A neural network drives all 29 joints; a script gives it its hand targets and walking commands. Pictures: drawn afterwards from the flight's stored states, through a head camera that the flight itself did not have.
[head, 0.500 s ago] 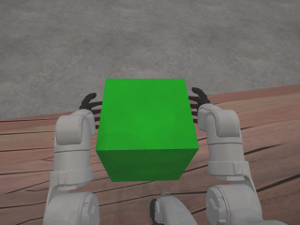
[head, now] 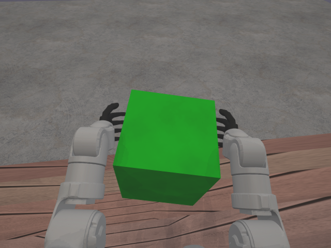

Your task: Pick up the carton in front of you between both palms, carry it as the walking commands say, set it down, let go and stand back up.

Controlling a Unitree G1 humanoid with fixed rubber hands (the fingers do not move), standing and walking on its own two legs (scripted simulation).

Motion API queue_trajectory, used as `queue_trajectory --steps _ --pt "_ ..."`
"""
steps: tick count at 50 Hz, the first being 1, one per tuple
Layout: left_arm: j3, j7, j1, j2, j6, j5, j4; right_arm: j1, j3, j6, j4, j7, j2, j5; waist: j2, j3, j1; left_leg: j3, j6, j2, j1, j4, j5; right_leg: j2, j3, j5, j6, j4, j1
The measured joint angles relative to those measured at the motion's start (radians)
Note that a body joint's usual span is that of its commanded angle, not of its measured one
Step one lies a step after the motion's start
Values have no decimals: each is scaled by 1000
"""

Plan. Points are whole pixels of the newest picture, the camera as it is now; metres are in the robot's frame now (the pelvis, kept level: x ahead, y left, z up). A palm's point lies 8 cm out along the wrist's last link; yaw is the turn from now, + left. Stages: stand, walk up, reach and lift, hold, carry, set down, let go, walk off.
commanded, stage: carry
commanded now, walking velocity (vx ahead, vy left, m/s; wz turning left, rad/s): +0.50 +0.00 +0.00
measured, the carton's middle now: (164, 153) +0.35 -0.01 +0.02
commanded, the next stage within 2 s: none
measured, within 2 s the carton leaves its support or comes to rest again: neither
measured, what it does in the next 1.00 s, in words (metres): goes down: right foot 0.17 m lower, then left foot 0.17 m lower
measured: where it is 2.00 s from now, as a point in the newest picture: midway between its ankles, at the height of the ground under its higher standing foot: (152, 142)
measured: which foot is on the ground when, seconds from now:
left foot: down 0.00-0.34, up 0.36-0.70, down 0.72-1.00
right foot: up 0.00-0.32, down 0.34-0.72, up 0.74-1.00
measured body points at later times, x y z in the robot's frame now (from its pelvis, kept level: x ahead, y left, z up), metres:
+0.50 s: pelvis +0.37 -0.01 -0.20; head +0.37 -0.01 +0.25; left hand +0.71 +0.16 -0.11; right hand +0.73 -0.13 -0.11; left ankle +0.39 +0.12 -0.81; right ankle +0.36 -0.05 -0.88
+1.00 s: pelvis +0.77 +0.02 -0.41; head +0.79 +0.03 +0.04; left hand +1.14 +0.14 -0.34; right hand +1.12 -0.16 -0.33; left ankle +0.66 +0.07 -1.05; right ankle +0.94 -0.10 -1.08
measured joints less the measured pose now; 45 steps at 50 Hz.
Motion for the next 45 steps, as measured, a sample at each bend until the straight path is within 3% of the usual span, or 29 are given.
queue_trajectory --steps 3,5,7,10,14,16,17,18,20,24,26,31,33,35,36,38,39,40,42,45 --pt "44 -15 34 -38 7 58 -1 2 30 6 50 -36 -21 62 -4 29 -53 21 32 -25 -14 137 -64 -29 39 182 12 -224 -161" --pt "62 -21 71 -59 10 82 -23 10 42 2 70 -45 -28 92 -8 46 -71 24 37 -28 3 189 -144 -46 40 275 20 -464 -214" --pt "67 -24 105 -68 6 93 -54 7 54 -5 83 -52 -31 107 -14 61 -76 26 37 -27 24 241 -218 -56 24 410 8 -569 -258" --pt "66 -24 143 -67 -4 95 -113 -8 70 -25 90 -51 -29 117 -22 69 -86 8 34 -29 52 341 -346 -64 -4 756 -7 -780 -271" --pt "55 -17 167 -57 -9 87 -186 -23 78 -43 70 -47 -23 115 -63 49 -70 8 32 -47 127 490 -511 -53 -59 1031 -3 -1187 -140" --pt "36 -4 151 -63 -7 88 -182 -20 64 -39 56 -30 -35 107 -75 40 -16 51 4 -30 131 692 -463 -39 -112 1096 -35 -1248 -26" --pt "20 9 137 -70 -4 90 -172 -12 54 -35 46 -21 -45 104 -78 30 25 69 -17 -18 101 860 -392 -29 -124 966 -67 -1252 44" --pt "6 21 119 -74 -2 90 -160 -15 43 -31 44 -10 -55 99 -66 22 63 53 -40 -12 50 1008 -363 -9 -123 734 -88 -1218 74" --pt "-9 35 92 -60 5 73 -131 -32 23 -21 58 4 -49 71 -49 10 112 -17 -58 -11 -67 1086 -286 30 -101 379 -101 -1145 102" --pt "-23 54 64 -27 19 8 -41 -14 -8 16 74 12 -9 -2 -20 20 161 -131 -81 52 -243 750 -108 61 -134 250 -117 -955 80" --pt "-34 67 49 -26 21 -12 2 7 -21 28 74 17 -2 -24 -16 29 170 -138 -77 76 -304 643 8 60 -134 167 -113 -898 99" --pt "-53 77 14 -35 5 -21 32 27 -26 39 30 19 -23 -18 12 48 175 -105 -64 93 -298 201 536 49 -96 -60 -88 -726 147" --pt "-48 77 9 -44 1 -16 14 29 -19 44 0 10 -32 -5 35 45 163 -69 -64 83 -228 11 666 51 -93 -162 -78 -660 187" --pt "-27 67 11 -38 4 -8 -13 9 -5 46 -2 -8 -24 2 43 40 118 -7 -42 60 -127 -66 741 29 -119 -99 -69 -504 199" --pt "-13 54 18 -29 5 -3 -28 -8 9 49 6 -19 -16 -2 53 36 77 20 -12 53 -51 -106 713 20 -139 -42 -63 -351 175" --pt "18 23 10 -14 -5 9 -35 -41 30 43 22 -45 -5 0 26 33 5 44 31 18 -2 -37 310 13 -97 -7 -33 -73 68" --pt "31 16 7 -21 -9 25 -30 -52 38 43 34 -58 -11 13 23 32 -15 37 40 1 14 -1 129 20 -63 32 -26 -31 9" --pt "44 10 6 -30 -6 42 -28 -61 42 46 50 -69 -19 32 20 31 -33 28 33 -15 23 31 -3 15 -33 91 -21 -54 -51" --pt "68 0 12 -48 1 74 -24 -74 50 46 88 -85 -32 70 1 40 -56 46 46 -36 6 140 -80 -15 23 195 -10 -201 -154" --pt "91 -8 52 -70 11 107 -37 -77 69 48 141 -108 -36 105 -7 54 -69 50 52 -39 25 244 -201 -51 40 363 4 -514 -235"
